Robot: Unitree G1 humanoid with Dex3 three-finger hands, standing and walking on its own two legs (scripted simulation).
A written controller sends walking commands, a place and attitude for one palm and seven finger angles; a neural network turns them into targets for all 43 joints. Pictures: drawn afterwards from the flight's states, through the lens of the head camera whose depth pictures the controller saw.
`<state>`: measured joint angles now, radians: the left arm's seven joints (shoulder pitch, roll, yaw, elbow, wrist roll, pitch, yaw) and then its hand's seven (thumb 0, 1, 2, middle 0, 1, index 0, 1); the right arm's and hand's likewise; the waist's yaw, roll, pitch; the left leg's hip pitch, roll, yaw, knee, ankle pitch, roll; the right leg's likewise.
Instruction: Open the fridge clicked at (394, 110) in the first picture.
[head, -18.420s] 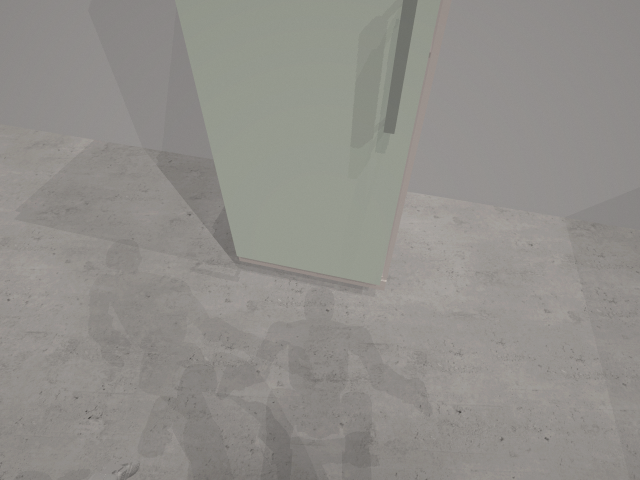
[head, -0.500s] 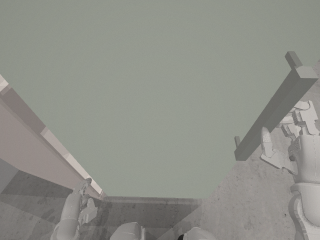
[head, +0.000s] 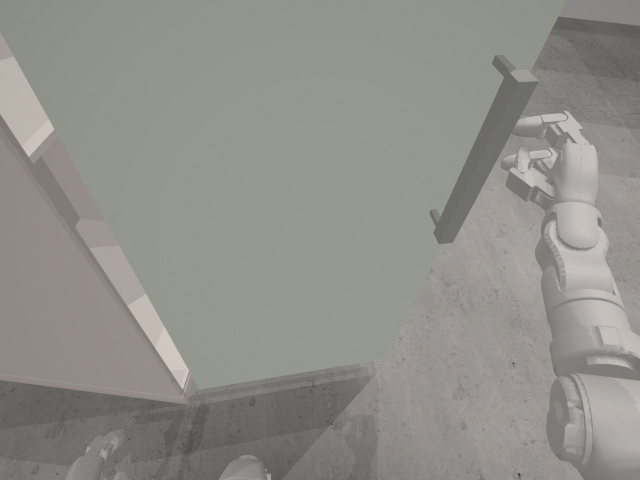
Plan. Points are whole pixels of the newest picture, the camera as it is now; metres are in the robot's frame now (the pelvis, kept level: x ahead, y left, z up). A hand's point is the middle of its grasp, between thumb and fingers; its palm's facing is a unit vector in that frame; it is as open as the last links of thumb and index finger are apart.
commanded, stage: stop walking and hold the door back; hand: right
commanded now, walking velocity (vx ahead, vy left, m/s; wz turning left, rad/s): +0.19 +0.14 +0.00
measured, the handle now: (468, 163) +0.50 -0.16 +0.14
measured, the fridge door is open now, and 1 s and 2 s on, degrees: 73 71 71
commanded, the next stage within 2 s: loosen the grip on the handle in 0.54 s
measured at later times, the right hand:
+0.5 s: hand (501, 173) +0.49 -0.20 +0.14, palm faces +0.34 +0.92 -0.22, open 4.6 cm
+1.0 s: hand (519, 180) +0.50 -0.24 +0.12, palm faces +0.35 +0.91 -0.20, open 11.1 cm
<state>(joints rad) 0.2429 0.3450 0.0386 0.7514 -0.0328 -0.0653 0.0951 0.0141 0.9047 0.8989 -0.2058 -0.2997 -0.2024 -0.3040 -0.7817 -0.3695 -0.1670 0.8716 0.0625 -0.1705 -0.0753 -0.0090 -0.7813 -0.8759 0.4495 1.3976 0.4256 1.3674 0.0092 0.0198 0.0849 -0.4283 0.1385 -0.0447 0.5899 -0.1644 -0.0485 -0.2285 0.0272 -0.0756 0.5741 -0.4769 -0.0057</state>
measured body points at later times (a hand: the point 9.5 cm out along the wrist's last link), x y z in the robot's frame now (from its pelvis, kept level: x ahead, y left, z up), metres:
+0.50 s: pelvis +0.00 +0.03 +0.01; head +0.06 +0.07 +0.45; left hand +0.04 +0.32 -0.13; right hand +0.47 -0.25 +0.15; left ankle +0.07 +0.10 -0.73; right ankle +0.03 -0.14 -0.65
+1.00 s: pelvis +0.03 -0.05 +0.00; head +0.06 -0.07 +0.45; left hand +0.13 +0.19 -0.10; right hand +0.48 -0.29 +0.13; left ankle +0.06 +0.10 -0.73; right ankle +0.06 -0.15 -0.73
